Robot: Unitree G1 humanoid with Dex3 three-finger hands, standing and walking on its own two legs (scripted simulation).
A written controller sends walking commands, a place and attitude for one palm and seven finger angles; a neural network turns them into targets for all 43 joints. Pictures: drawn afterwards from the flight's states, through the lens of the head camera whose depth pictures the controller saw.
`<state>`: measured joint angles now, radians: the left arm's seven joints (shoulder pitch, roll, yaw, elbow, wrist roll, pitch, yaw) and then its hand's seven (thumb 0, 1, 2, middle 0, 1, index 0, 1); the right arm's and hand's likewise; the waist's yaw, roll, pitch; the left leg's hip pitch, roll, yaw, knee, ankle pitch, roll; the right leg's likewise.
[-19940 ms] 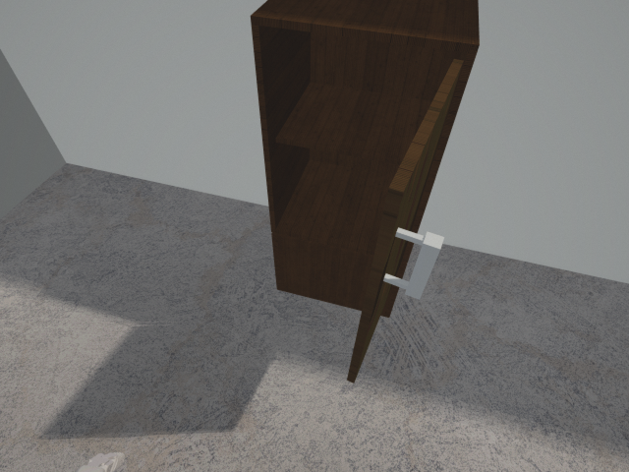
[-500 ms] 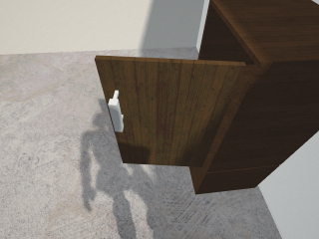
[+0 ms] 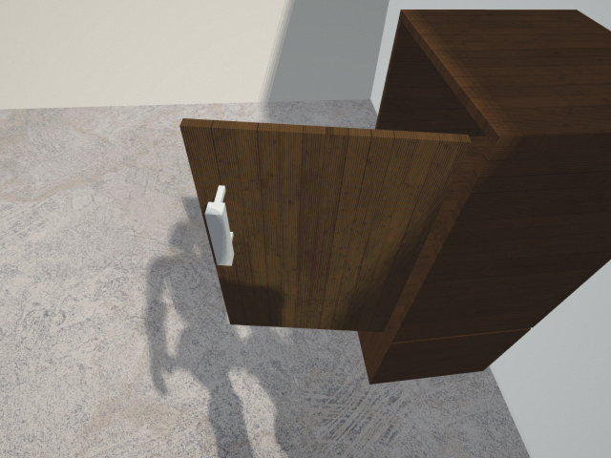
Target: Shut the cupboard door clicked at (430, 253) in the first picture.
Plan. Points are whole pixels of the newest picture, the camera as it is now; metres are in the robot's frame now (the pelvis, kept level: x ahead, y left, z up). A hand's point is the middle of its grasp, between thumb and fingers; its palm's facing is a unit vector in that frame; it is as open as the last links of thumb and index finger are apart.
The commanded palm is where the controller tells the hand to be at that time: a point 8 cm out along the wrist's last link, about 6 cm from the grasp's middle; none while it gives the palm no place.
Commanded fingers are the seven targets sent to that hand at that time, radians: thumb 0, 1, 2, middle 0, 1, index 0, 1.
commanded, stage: raise the hand and make a fist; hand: left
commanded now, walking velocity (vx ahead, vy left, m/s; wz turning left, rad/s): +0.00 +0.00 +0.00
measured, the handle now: (223, 225) +0.45 +0.17 +0.01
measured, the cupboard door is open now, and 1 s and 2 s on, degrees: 81 81 81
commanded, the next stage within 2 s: bring the fist close to the handle in 1.92 s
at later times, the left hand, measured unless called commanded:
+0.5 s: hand out of the picture +0.12 +0.18 -0.06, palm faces +0.15 -0.99 -0.04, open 5.8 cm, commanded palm +0.12 +0.22 -0.04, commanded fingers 0.00 0.90 0.90 -0.66 -0.80 -0.66 -0.80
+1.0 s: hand (163, 414) +0.17 +0.19 -0.02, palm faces +0.03 -1.00 -0.03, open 3.6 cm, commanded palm +0.15 +0.24 -0.01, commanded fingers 0.00 0.90 0.90 -1.12 -1.30 -1.12 -1.30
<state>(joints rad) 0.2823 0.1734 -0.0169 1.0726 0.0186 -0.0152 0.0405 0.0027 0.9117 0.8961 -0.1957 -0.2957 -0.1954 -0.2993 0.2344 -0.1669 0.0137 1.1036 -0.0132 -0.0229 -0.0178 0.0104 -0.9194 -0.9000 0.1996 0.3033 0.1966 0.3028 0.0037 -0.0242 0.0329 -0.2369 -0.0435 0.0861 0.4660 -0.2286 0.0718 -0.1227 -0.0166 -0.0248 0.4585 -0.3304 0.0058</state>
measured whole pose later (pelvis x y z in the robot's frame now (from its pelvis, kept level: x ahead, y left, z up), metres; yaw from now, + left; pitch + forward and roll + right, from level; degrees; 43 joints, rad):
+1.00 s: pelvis -0.02 +0.00 -0.08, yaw +2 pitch +14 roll -3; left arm 0.50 0.23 0.12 -0.13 -0.28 -0.40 -0.24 0.02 0.90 0.90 -0.94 -1.11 -0.94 -1.11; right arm 0.26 -0.24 -0.01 0.53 0.03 -0.20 -0.04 0.02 -0.91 -0.90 0.20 0.30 0.20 0.30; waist 0.01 0.03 -0.14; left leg -0.89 -0.01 0.03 1.14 -0.50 0.07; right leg -0.82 0.03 -0.10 1.09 -0.52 -0.04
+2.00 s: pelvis -0.01 +0.00 -0.06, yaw +3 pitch +10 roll -3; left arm 0.37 0.26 0.14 -0.07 -0.28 -0.30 -0.23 0.02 0.90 0.90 -1.30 -1.50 -1.30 -1.50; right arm 0.26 -0.25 0.04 0.50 0.03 -0.17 -0.03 0.02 -0.91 -0.90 0.20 0.30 0.20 0.30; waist 0.00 0.04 -0.11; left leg -0.72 -0.02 0.02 0.99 -0.45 0.06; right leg -0.64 0.04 -0.10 0.94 -0.47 -0.05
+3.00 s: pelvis -0.01 -0.01 -0.05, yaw +2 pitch +11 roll -1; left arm -0.20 0.18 0.05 0.38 -0.16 -0.30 -0.06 0.02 0.90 0.90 -1.30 -1.50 -1.30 -1.50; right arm 0.26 -0.24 0.03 0.58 0.02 -0.08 0.00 0.01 -0.91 -0.90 0.20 0.30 0.20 0.30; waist -0.02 0.03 -0.11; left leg -0.71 -0.02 0.05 0.95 -0.43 0.06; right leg -0.66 0.04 -0.07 0.93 -0.45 -0.05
